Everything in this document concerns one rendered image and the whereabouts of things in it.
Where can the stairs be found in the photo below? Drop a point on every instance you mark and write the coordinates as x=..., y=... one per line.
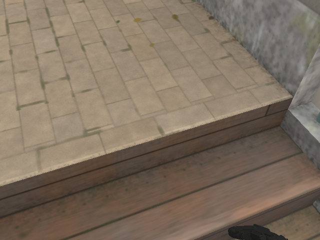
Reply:
x=191, y=185

